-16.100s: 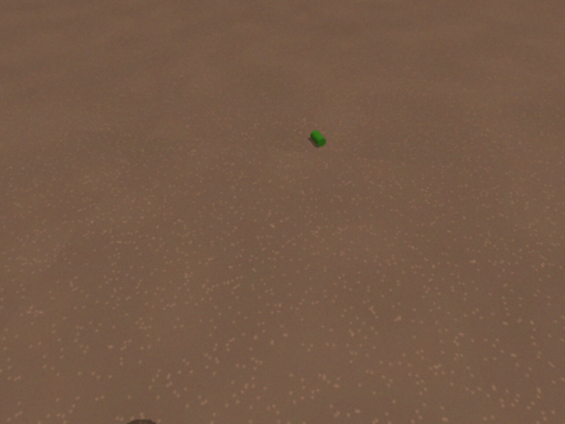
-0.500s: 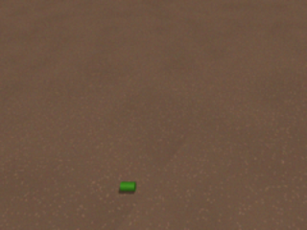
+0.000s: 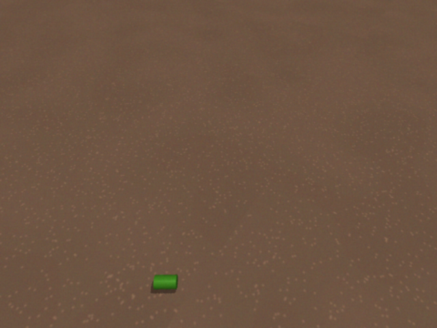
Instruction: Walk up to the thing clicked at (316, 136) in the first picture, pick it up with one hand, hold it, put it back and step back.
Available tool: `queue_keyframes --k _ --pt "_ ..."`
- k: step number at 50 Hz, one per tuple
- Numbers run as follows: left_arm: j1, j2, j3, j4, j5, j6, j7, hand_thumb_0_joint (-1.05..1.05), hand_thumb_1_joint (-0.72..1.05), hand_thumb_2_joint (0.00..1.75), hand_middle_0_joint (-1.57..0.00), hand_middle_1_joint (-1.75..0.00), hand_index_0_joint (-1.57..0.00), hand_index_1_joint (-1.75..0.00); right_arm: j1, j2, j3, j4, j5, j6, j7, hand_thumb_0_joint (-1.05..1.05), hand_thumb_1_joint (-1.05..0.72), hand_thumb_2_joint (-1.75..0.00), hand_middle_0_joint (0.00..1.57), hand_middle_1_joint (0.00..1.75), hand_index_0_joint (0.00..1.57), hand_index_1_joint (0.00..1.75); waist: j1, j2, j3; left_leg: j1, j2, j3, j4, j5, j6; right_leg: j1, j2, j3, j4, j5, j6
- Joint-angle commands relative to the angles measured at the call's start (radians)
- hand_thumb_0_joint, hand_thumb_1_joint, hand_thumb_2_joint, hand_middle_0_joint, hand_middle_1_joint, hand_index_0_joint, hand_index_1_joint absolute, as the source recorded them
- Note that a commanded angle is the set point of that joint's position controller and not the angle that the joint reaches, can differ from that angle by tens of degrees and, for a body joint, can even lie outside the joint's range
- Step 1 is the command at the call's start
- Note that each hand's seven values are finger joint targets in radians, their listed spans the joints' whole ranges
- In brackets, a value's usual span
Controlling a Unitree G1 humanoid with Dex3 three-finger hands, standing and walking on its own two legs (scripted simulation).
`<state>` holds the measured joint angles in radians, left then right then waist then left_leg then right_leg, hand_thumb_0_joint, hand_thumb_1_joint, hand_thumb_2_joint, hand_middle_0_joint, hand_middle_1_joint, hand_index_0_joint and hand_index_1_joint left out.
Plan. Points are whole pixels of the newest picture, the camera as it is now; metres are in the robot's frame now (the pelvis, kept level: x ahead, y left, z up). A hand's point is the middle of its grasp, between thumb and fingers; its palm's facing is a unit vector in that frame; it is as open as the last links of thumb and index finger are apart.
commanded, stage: walk up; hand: left
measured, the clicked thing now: (165, 281) +0.45 +0.23 -0.73
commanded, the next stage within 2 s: stand in 1.22 s
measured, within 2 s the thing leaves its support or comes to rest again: neither
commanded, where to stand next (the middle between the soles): +0.07 -0.02 m, yaw +1 degrees
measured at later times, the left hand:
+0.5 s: hand out of the picture +0.14 +0.24 -0.12, palm faces -0.02 -0.94 -0.34, open 7.3 cm
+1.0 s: hand out of the picture +0.11 +0.24 -0.13, palm faces -0.01 -0.94 -0.33, open 7.3 cm
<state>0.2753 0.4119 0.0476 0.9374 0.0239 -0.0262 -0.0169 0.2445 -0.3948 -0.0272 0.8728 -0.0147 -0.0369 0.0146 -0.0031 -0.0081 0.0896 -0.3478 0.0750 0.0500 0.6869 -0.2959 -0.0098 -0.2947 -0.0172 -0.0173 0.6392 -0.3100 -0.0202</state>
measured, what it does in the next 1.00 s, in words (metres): stands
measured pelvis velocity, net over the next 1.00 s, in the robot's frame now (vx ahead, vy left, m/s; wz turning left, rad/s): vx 0.04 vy -0.01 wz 0.00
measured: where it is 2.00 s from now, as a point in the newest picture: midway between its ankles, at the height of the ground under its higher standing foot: outside the picture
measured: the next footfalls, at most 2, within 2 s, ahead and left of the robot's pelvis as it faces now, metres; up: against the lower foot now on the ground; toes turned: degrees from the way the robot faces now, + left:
none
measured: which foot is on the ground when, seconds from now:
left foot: down 0.00-1.00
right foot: down 0.00-1.00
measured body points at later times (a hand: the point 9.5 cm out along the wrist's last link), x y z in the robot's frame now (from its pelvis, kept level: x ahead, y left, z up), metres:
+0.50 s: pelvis +0.03 -0.01 +0.02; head +0.03 -0.01 +0.47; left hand +0.14 +0.29 -0.10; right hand +0.12 -0.31 -0.10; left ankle +0.04 +0.13 -0.72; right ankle +0.03 -0.14 -0.72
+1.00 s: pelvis +0.04 -0.01 +0.03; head +0.05 -0.01 +0.48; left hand +0.11 +0.29 -0.11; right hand +0.11 -0.31 -0.11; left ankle +0.04 +0.13 -0.72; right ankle +0.03 -0.14 -0.72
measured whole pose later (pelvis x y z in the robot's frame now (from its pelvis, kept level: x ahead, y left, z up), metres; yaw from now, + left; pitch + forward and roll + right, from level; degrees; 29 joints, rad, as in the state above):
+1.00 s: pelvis +0.04 -0.01 +0.03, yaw +0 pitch -2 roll +0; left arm 0.10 0.34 0.02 1.17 0.01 0.00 -0.02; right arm 0.11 -0.35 0.00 1.16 -0.01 -0.02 0.00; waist 0.00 0.01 0.05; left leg -0.13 0.05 0.04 0.34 -0.18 -0.03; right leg -0.09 -0.02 -0.02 0.33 -0.20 0.01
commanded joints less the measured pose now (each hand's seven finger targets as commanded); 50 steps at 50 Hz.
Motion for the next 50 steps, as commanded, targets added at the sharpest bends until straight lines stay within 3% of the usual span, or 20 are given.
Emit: queue_keyframes --k 1,2,3,4,5,6,7,11,26,30,50 --pt "-0.036 0.271 0.054 -0.052 -0.005 -0.029 0.021 0.00 0.90 0.90 -0.20 -0.30 -0.20 -0.30 -0.043 -0.154 -0.035 -0.052 0.028 0.000 -0.022 0.00 -0.90 -0.90 0.20 0.30 0.20 0.30 -0.008 -0.098 -0.065 0.013 -0.039 -0.033 0.019 -0.137 0.029 -0.026 -0.273 0.366 -0.281 0.093 -0.179" --pt "-0.096 0.261 0.044 -0.069 -0.005 -0.027 0.016 0.00 0.90 0.90 -0.20 -0.30 -0.20 -0.30 -0.019 -0.167 -0.040 -0.024 0.024 -0.003 -0.024 0.00 -0.90 -0.90 0.20 0.30 0.20 0.30 -0.026 -0.091 -0.062 0.101 -0.032 -0.050 -0.004 -0.139 0.031 -0.077 -0.266 0.335 -0.238 0.141 -0.191" --pt "-0.119 0.231 0.035 -0.063 -0.013 -0.025 0.016 0.00 0.90 0.90 -0.20 -0.30 -0.20 -0.30 -0.008 -0.173 -0.036 0.002 0.023 -0.011 -0.024 0.00 -0.90 -0.90 0.20 0.30 0.20 0.30 -0.039 -0.060 -0.077 0.131 -0.014 -0.063 -0.111 -0.027 0.037 -0.059 -0.214 0.237 -0.194 0.208 -0.143" --pt "-0.123 0.208 0.025 -0.053 -0.017 -0.022 0.017 0.00 0.90 0.90 -0.20 -0.30 -0.20 -0.30 -0.024 -0.195 -0.041 0.018 0.024 -0.016 -0.022 0.00 -0.90 -0.90 0.20 0.30 0.20 0.30 -0.031 -0.049 -0.095 0.169 0.017 -0.083 -0.146 0.102 0.046 -0.052 -0.163 0.165 -0.158 0.239 -0.091" --pt "-0.110 0.190 0.021 -0.039 -0.020 -0.019 0.016 0.00 0.90 0.90 -0.20 -0.30 -0.20 -0.30 -0.049 -0.206 -0.042 0.025 0.021 -0.021 -0.021 0.00 -0.90 -0.90 0.20 0.30 0.20 0.30 -0.012 -0.051 -0.095 0.166 0.055 -0.136 -0.179 0.172 0.065 -0.047 -0.112 0.119 -0.139 0.229 -0.055" --pt "-0.103 0.193 0.021 -0.026 -0.020 -0.017 0.015 0.00 0.90 0.90 -0.20 -0.30 -0.20 -0.30 -0.065 -0.221 -0.040 0.031 0.022 -0.025 -0.019 0.00 -0.90 -0.90 0.20 0.30 0.20 0.30 0.002 -0.063 -0.103 0.143 0.076 -0.159 -0.182 0.203 0.082 0.001 -0.082 0.095 -0.132 0.199 -0.041" --pt "-0.094 0.190 0.019 -0.013 -0.021 -0.017 0.014 0.00 0.90 0.90 -0.20 -0.30 -0.20 -0.30 -0.074 -0.222 -0.035 0.042 0.022 -0.026 -0.018 0.00 -0.90 -0.90 0.20 0.30 0.20 0.30 0.009 -0.050 -0.120 0.139 0.086 -0.157 -0.181 0.238 0.087 0.046 -0.083 0.094 -0.129 0.215 -0.039" --pt "-0.132 0.187 0.014 0.025 -0.030 -0.014 0.019 0.00 0.90 0.90 -0.20 -0.30 -0.20 -0.30 -0.104 -0.203 -0.023 0.089 0.025 -0.023 -0.022 0.00 -0.90 -0.90 0.20 0.30 0.20 0.30 0.007 -0.009 -0.132 0.159 0.054 -0.110 -0.206 0.317 0.057 0.109 -0.106 0.100 -0.146 0.335 -0.047" --pt "-0.248 0.159 0.002 0.121 -0.022 -0.001 0.015 0.00 0.90 0.90 -0.20 -0.30 -0.20 -0.30 -0.205 -0.177 -0.009 0.189 0.013 -0.010 -0.018 0.00 -0.90 -0.90 0.20 0.30 0.20 0.30 0.007 -0.001 -0.115 0.245 0.058 -0.091 -0.355 0.244 0.032 0.151 -0.107 0.092 -0.334 0.224 -0.011" --pt "-0.271 0.158 0.004 0.132 -0.020 0.000 0.013 0.00 0.90 0.90 -0.20 -0.30 -0.20 -0.30 -0.203 -0.177 -0.008 0.207 0.009 -0.008 -0.019 0.00 -0.90 -0.90 0.20 0.30 0.20 0.30 0.000 0.005 -0.102 0.230 0.052 -0.090 -0.385 0.185 0.025 0.153 -0.109 0.099 -0.362 0.177 -0.008" --pt "-0.243 0.143 0.009 0.158 -0.016 0.004 0.015 0.00 0.90 0.90 -0.20 -0.30 -0.20 -0.30 -0.184 -0.175 -0.011 0.226 0.008 -0.005 -0.025 0.00 -0.90 -0.90 0.20 0.30 0.20 0.30 -0.003 0.010 -0.114 0.248 0.058 -0.091 -0.400 0.235 0.023 0.181 -0.105 0.087 -0.374 0.233 0.000"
